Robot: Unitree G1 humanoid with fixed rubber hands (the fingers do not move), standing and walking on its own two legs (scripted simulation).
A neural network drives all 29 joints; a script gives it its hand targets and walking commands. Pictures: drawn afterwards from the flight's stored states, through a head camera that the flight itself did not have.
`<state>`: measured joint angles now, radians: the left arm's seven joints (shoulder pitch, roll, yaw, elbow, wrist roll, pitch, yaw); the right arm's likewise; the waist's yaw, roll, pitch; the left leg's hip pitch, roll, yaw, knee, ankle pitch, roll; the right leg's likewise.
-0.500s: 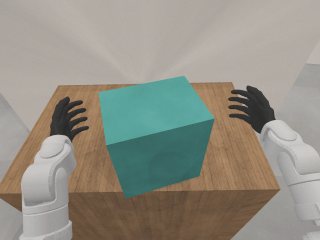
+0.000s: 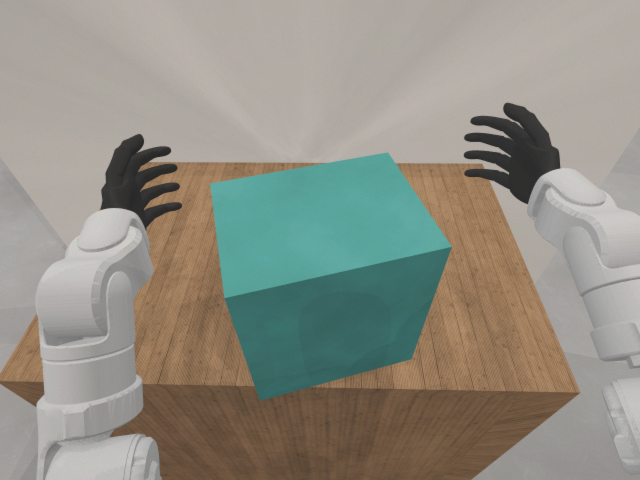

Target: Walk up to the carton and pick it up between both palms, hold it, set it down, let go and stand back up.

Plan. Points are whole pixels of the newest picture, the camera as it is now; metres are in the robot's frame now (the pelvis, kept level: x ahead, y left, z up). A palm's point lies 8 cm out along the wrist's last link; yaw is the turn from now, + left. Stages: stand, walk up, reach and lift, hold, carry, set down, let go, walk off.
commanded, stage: reach and lift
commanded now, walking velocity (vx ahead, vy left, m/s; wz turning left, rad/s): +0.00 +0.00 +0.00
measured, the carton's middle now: (321, 280) +0.37 +0.03 +0.06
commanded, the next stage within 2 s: none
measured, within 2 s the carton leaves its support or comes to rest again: neither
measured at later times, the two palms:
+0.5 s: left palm (132, 241) +0.34 +0.23 +0.17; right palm (497, 191) +0.43 -0.18 +0.17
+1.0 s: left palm (168, 283) +0.34 +0.22 +0.08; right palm (471, 235) +0.43 -0.17 +0.09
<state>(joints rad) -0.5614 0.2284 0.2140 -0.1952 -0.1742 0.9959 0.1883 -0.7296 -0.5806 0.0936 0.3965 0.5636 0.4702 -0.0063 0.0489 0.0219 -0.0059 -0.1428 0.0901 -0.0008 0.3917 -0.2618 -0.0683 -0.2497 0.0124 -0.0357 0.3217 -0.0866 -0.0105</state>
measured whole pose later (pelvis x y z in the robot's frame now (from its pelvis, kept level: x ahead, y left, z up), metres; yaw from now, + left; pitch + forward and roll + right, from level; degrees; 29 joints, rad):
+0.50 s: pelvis -0.01 +0.00 +0.00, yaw +1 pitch +2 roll -1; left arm -0.57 0.19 0.19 0.03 -0.13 0.81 0.17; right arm -0.76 -0.49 0.05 0.57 0.44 0.37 0.03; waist 0.10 0.02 0.01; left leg -0.17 0.08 -0.01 0.38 -0.24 -0.07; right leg -0.28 0.00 -0.05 0.32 -0.07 -0.01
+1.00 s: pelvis +0.00 -0.01 +0.00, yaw +1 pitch +7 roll -1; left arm -0.43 0.11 0.13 0.28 -0.10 0.35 0.13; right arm -0.62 -0.37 0.00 0.70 0.30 0.06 0.05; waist 0.10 0.02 -0.02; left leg -0.26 0.08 -0.02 0.37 -0.23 -0.07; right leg -0.36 0.00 -0.06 0.32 -0.08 -0.01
